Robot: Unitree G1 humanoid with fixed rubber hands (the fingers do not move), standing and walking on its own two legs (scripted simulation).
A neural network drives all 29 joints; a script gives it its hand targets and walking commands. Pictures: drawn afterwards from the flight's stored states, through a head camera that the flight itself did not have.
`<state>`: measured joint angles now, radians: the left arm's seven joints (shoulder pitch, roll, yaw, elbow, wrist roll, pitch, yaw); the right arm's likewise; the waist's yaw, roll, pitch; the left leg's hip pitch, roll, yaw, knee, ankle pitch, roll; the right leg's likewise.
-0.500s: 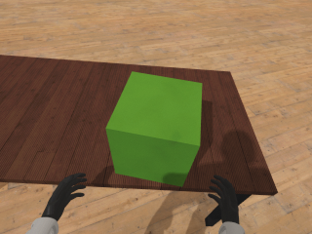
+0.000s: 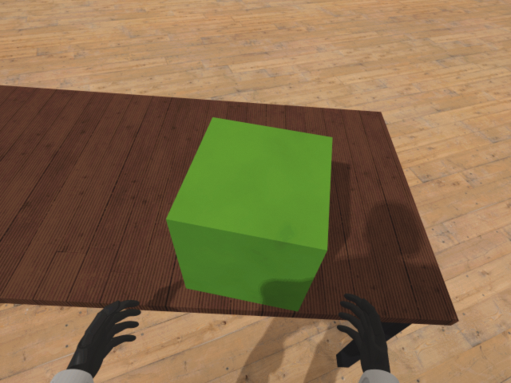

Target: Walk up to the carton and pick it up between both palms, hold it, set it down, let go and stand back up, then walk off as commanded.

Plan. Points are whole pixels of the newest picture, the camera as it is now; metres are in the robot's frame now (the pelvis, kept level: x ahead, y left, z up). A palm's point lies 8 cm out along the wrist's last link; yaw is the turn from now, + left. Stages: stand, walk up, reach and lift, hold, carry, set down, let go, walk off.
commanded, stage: set down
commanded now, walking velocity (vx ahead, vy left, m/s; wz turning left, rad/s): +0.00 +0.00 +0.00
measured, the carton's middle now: (256, 216) +0.41 +0.00 -0.02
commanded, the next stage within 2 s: let go in 1.24 s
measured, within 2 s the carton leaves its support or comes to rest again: neither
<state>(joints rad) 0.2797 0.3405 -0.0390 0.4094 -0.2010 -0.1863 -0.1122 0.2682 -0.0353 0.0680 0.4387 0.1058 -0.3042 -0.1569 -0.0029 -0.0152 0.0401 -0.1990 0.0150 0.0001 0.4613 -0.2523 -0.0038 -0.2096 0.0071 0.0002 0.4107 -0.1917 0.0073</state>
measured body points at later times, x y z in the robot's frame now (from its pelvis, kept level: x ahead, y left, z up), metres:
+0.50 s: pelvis +0.00 +0.00 +0.00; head +0.02 +0.01 +0.45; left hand +0.18 +0.24 -0.06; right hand +0.17 -0.19 -0.06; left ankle +0.00 +0.12 -0.74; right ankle +0.02 -0.12 -0.74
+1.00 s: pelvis +0.00 +0.00 +0.00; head +0.02 +0.01 +0.45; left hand +0.18 +0.24 -0.07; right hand +0.16 -0.20 -0.08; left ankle +0.00 +0.12 -0.74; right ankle +0.02 -0.12 -0.74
